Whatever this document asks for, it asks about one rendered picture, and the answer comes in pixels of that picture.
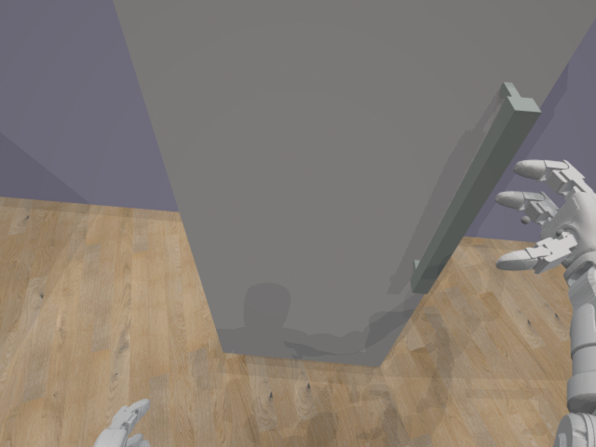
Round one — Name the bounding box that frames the fridge door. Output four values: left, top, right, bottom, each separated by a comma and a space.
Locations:
113, 0, 596, 367

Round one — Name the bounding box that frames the robot right forearm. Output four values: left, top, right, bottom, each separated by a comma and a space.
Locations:
563, 251, 596, 416

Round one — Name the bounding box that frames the handle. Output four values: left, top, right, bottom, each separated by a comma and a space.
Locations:
411, 82, 542, 294

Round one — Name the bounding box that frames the robot right hand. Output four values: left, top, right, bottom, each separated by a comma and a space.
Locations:
494, 160, 596, 274

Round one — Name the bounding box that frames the robot left hand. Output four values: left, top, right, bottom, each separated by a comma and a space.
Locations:
93, 399, 150, 447

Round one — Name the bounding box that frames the robot right upper arm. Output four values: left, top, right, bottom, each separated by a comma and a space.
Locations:
552, 413, 596, 447

